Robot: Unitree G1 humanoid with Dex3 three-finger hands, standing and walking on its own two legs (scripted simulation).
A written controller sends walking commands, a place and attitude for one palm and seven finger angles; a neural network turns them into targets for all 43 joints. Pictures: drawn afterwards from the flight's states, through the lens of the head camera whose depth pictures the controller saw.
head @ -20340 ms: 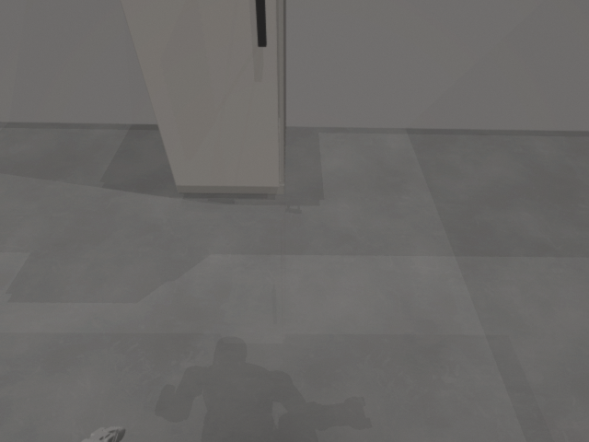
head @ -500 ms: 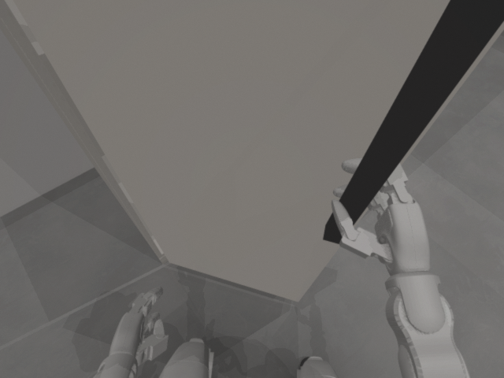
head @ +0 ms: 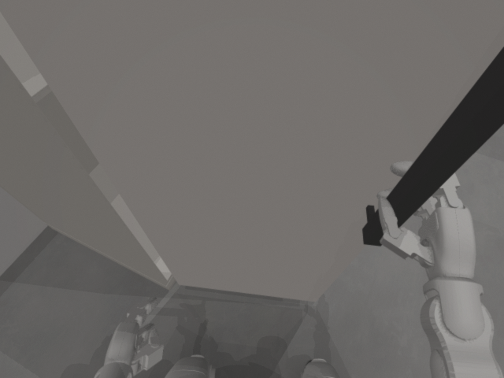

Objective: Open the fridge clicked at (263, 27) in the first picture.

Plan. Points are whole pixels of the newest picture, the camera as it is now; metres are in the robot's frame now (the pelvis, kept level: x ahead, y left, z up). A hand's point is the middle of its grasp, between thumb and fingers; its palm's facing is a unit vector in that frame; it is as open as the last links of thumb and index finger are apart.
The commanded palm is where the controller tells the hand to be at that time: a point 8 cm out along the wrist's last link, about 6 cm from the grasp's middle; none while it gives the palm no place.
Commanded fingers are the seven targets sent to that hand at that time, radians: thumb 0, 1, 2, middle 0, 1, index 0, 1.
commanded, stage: stop walking and hold the door back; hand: right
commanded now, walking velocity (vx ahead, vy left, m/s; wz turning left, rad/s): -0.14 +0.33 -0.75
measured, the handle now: (446, 130) +0.35 -0.17 +0.24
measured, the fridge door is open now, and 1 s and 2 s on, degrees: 71 75 72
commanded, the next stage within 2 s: loosen the grip on the handle in 1.20 s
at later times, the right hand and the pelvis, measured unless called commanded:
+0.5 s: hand (386, 238) +0.27 -0.14 +0.13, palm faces +0.39 +0.89 -0.24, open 6.2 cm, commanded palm +0.26 -0.21 +0.11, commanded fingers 0.00 -0.90 -0.90 0.45 1.40 0.45 1.40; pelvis -0.08 +0.13 +0.02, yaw -12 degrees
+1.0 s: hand (388, 231) +0.28 -0.14 +0.13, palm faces +0.32 +0.93 -0.20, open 6.0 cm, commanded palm +0.25 -0.20 +0.11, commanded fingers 0.00 -0.90 -0.90 0.45 1.40 0.45 1.40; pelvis -0.14 +0.14 +0.01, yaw -7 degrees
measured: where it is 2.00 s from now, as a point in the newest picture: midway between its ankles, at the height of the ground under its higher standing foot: outside the picture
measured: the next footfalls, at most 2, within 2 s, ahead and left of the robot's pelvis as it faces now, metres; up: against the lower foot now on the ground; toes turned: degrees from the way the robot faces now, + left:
left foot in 0.02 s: +0.05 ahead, +0.16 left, +0.00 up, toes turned +2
right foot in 0.74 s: -0.13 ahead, +0.01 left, +0.00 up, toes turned -12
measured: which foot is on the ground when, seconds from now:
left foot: up 0.00-0.00, down 0.02-0.74, up 0.76-1.00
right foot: down 0.00-0.02, up 0.04-0.72, down 0.74-1.00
